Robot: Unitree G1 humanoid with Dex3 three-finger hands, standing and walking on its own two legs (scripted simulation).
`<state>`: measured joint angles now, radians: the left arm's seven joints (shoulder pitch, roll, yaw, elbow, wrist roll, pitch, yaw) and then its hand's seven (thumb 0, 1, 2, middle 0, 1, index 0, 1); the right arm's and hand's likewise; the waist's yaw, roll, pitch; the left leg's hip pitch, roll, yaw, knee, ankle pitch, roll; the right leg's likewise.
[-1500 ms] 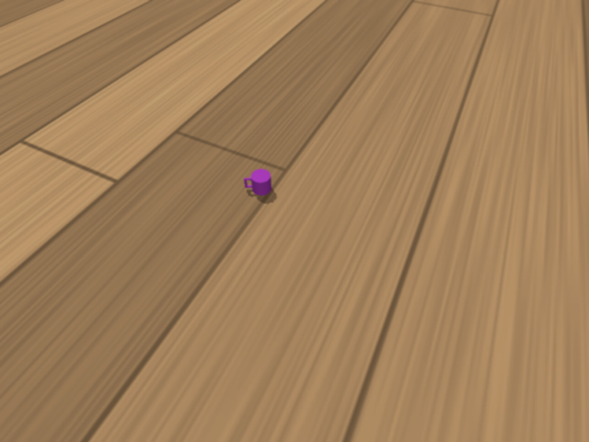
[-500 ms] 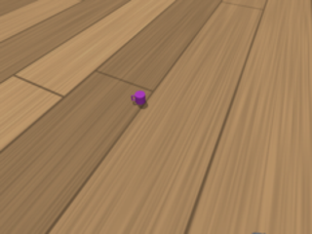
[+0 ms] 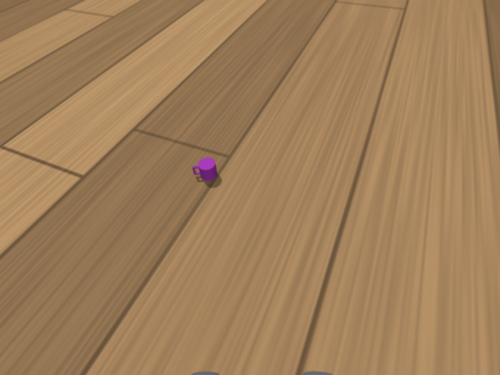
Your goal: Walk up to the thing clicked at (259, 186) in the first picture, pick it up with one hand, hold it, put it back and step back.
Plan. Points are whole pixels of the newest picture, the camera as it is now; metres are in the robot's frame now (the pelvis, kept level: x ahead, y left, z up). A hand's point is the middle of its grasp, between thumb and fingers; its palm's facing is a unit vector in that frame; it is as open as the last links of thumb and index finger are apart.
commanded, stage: walk up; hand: left
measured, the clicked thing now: (204, 169) +1.19 +0.28 -0.72
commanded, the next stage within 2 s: none
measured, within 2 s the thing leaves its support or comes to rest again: neither
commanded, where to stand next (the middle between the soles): +0.82 +0.04 m, yaw -1 degrees
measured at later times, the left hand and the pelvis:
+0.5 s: hand (109, 319) +0.24 +0.30 -0.15, palm faces -0.04 -0.94 -0.34, open 7.4 cm; pelvis +0.21 +0.03 +0.00, yaw +0 degrees
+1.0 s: hand (143, 214) +0.47 +0.27 -0.11, palm faces -0.05 -0.91 -0.42, open 7.4 cm; pelvis +0.41 -0.01 +0.01, yaw -1 degrees
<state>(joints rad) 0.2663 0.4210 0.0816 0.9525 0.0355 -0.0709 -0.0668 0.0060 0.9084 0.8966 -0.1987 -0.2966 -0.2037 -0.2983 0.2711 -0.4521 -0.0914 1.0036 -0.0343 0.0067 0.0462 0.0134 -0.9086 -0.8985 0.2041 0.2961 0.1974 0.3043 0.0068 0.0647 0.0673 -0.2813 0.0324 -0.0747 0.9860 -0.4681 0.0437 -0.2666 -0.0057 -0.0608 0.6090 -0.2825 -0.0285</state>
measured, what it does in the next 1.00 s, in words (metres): walks ahead: left foot, then right foot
